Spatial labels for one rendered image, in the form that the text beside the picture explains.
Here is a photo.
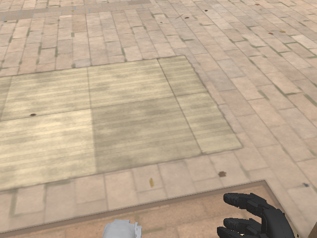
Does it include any right robot hand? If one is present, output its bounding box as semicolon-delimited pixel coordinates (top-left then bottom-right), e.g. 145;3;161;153
217;192;299;238

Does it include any robot left thigh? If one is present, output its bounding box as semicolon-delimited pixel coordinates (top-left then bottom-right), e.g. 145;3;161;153
102;219;142;238

